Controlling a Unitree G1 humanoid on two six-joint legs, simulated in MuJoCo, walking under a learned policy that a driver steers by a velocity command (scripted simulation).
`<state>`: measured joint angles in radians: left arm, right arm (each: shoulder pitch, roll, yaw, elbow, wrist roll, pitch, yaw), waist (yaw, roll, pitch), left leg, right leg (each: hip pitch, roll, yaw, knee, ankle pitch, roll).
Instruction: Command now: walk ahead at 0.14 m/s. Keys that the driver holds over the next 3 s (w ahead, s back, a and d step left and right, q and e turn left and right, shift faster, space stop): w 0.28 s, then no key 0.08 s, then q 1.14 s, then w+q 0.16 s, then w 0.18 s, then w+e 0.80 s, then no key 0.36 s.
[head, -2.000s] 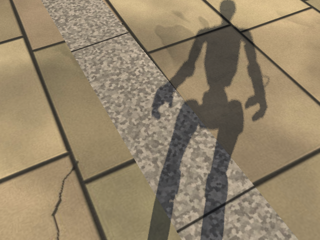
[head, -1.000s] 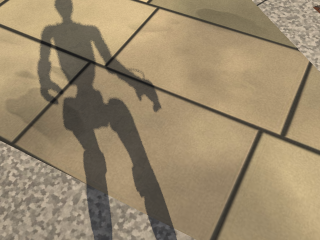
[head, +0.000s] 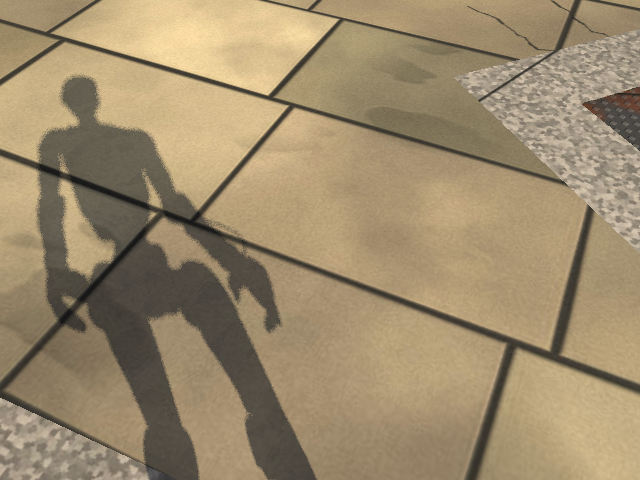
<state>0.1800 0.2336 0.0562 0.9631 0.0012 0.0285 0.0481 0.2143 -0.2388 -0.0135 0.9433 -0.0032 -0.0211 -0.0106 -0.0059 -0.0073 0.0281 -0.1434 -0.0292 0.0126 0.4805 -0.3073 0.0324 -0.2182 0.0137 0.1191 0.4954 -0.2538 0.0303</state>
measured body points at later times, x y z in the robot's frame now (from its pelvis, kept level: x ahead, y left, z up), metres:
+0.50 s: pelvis +0.13 -0.06 +0.01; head +0.15 -0.08 +0.46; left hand +0.13 +0.19 -0.13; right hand +0.26 -0.33 -0.12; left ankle +0.20 +0.09 -0.68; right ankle +0.08 -0.15 -0.74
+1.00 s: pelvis +0.24 -0.04 +0.00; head +0.28 -0.02 +0.45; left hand +0.31 +0.27 -0.12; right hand +0.45 -0.29 -0.10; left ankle +0.29 +0.05 -0.74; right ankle +0.33 -0.19 -0.70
